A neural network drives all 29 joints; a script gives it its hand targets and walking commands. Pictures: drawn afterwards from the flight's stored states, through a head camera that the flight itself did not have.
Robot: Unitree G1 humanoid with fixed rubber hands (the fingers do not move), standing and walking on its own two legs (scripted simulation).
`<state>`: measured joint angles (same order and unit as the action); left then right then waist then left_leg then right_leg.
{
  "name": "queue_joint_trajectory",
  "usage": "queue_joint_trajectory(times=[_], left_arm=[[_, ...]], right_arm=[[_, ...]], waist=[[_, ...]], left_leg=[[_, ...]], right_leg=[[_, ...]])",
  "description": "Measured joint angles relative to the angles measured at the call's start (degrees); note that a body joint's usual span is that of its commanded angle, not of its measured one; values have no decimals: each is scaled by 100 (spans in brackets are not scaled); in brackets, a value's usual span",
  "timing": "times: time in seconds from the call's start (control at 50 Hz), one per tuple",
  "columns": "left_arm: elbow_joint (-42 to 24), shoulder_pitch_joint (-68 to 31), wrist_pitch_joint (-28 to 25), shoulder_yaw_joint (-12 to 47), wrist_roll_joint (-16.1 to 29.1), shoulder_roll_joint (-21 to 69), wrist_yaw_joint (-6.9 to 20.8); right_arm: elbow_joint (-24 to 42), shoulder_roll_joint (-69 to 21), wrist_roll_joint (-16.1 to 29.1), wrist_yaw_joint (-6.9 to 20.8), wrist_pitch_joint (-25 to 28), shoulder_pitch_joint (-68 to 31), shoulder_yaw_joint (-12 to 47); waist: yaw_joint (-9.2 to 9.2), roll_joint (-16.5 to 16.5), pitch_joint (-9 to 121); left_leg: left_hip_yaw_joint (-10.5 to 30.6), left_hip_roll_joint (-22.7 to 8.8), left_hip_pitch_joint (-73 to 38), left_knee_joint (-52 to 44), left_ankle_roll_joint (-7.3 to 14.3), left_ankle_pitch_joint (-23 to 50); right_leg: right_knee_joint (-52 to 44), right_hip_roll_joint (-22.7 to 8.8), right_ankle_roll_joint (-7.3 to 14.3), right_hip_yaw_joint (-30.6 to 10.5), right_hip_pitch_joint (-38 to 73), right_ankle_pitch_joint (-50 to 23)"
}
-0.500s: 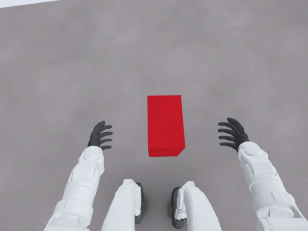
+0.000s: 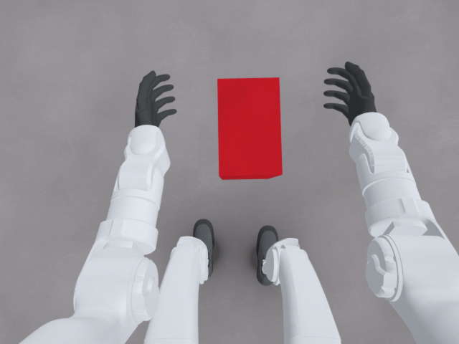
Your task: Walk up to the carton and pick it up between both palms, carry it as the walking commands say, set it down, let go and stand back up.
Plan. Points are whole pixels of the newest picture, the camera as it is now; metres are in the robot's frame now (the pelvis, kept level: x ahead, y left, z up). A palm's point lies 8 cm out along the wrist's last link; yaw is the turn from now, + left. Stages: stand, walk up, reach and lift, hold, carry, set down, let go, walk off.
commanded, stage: reach and lift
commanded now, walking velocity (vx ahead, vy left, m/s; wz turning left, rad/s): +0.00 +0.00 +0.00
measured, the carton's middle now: (246, 136) +0.50 -0.04 -0.53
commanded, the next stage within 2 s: none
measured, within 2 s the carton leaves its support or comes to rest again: neither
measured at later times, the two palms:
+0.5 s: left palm (166, 118) +0.47 +0.14 -0.19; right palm (345, 109) +0.49 -0.21 -0.18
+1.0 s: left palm (186, 134) +0.47 +0.13 -0.34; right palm (321, 128) +0.48 -0.21 -0.34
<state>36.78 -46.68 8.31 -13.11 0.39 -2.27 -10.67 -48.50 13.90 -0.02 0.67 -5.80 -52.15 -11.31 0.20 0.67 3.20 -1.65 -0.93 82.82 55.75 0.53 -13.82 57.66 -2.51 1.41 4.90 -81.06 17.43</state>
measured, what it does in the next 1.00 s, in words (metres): lowers itself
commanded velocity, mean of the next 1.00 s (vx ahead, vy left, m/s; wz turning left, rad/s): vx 0.00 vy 0.00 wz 0.00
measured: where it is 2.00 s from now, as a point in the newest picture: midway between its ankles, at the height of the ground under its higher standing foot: (234, 262)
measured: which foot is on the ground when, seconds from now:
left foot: down 0.00-1.00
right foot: down 0.00-1.00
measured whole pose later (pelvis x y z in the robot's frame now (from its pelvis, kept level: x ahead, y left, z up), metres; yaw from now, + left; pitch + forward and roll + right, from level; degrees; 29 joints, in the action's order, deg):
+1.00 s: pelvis -0.04 -0.01 -0.20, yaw -2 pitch +50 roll +0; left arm 49.4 -67.0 6.3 -15.2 1.4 -7.4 -12.0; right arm -56.0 17.2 2.5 -3.7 -5.9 -71.6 -11.7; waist -0.9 1.2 1.0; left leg 0.8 -1.4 125.9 100.4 -0.8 -24.4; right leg 102.2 -2.5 3.6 4.6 -124.3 27.8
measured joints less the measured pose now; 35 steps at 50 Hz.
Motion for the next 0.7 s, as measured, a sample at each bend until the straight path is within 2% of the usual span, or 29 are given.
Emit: queue_joint_trajectory(times=[0.18, 0.4, 0.54, 0.7], left_arm=[[141, -739, -131, -362, -84, -1, -1], [139, -850, -141, -434, -156, 1, 15], [574, -1369, -145, -747, -325, -19, 53], [651, -1573, -96, -751, -326, -133, -100]], right_arm=[[-161, 111, -1, 47, 137, -678, -199], [-208, 205, 0, 188, 161, -896, -282], [-605, 263, -2, 150, 101, -1331, -371], [-612, 272, -2, -131, 2, -1580, -372]], waist=[[0, 32, 2], [0, 45, 72], [1, 55, 71], [-2, 55, 74]], left_leg=[[5, 0, 698, 40, 21, 91], [101, 41, 1149, 299, -23, 56], [124, -7, 2081, 1400, -33, -259], [174, -42, 3242, 2761, -51, -661]], right_leg=[[29, 1, 0, 0, -693, -96], [290, 1, 24, 0, -1146, -56], [1378, 0, 59, -3, -2070, 250], [2722, 1, 117, -7, -3223, 647]])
